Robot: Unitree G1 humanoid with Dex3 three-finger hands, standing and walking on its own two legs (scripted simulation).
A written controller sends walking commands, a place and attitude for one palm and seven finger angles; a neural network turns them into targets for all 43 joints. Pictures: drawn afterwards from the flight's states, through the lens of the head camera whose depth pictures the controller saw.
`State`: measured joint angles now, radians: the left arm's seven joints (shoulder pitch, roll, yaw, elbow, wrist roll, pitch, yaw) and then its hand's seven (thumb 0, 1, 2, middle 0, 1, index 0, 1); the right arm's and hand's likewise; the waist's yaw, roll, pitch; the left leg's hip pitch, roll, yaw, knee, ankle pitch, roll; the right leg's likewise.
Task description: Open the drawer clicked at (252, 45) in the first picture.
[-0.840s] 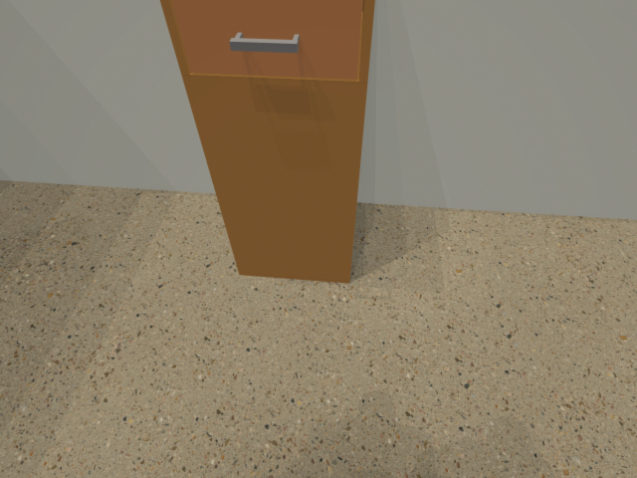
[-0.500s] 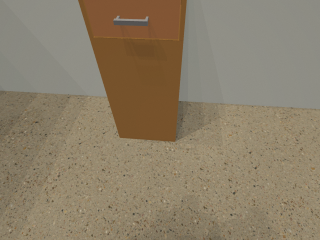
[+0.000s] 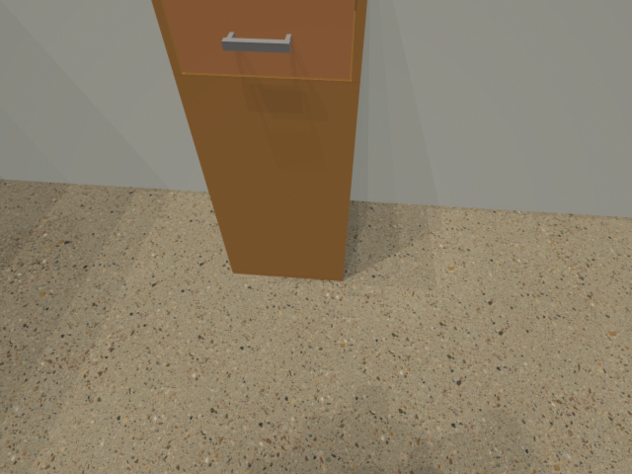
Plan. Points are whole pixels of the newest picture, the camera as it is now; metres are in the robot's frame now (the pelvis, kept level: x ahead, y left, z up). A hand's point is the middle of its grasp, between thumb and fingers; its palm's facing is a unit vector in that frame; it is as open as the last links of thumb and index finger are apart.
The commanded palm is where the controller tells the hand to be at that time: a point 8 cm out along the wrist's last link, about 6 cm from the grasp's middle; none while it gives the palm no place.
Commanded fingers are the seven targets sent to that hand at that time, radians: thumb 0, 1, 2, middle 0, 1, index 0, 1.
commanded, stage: take the last steps up to it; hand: left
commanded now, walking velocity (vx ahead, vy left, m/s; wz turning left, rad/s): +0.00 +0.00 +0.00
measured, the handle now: (258, 41) +0.88 +0.16 +0.13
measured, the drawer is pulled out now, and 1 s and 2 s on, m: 0.00 0.00 0.00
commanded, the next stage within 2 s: come to a stop and stand still in 1.08 s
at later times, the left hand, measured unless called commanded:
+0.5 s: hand out of the picture +0.02 +0.19 -0.20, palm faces +0.01 -0.99 -0.15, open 7.4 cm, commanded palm none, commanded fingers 0.00 0.90 0.90 -0.20 -0.30 -0.20 -0.30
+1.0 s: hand (247, 392) +0.28 +0.14 -0.18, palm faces +0.00 -0.98 -0.20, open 7.2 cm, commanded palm none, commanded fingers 0.00 0.90 0.90 -0.20 -0.30 -0.20 -0.30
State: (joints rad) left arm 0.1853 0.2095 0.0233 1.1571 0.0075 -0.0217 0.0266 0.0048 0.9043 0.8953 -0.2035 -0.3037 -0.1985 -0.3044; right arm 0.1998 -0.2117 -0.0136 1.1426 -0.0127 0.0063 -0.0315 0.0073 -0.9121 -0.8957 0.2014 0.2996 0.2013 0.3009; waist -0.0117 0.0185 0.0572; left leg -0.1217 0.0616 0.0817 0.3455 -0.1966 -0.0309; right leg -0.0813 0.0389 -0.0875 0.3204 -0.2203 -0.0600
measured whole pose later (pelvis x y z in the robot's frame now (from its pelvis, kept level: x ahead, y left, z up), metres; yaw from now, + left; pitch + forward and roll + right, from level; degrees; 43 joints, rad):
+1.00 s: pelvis +0.22 -0.05 -0.01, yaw -2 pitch +1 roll +0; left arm 0.19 0.17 0.07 1.07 0.03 -0.03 0.02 0.00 0.95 0.90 -0.20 -0.30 -0.20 -0.30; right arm 0.24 -0.16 -0.06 1.05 -0.02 -0.02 -0.01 0.01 -0.92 -0.90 0.20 0.30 0.20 0.30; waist -0.02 -0.02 0.08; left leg -0.41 0.10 0.10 0.80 -0.39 0.00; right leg -0.24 -0.01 -0.13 0.47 -0.24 -0.05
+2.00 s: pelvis +0.36 -0.09 -0.03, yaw -1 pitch -1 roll +2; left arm 0.23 0.19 0.02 0.96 0.02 0.00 0.05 0.01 0.90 0.90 -0.20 -0.30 -0.20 -0.30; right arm 0.21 -0.18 -0.05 0.92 -0.01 0.02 -0.01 0.01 -0.91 -0.90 0.20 0.30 0.20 0.30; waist -0.03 0.01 0.05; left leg -0.32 0.05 0.10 0.71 -0.36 -0.03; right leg -0.27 -0.03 0.04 0.77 -0.48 0.02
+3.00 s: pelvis +0.37 -0.10 -0.01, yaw -2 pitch +0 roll +1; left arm 0.28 0.16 0.01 1.12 0.02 -0.02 0.03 0.00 0.91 0.90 -0.20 -0.30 -0.20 -0.30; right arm 0.23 -0.16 -0.01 1.11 -0.01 -0.02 -0.02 0.01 -0.92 -0.90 0.20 0.30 0.20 0.30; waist 0.01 -0.01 0.03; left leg -0.20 0.07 0.10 0.48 -0.27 -0.04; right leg -0.14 -0.01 0.03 0.51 -0.36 -0.01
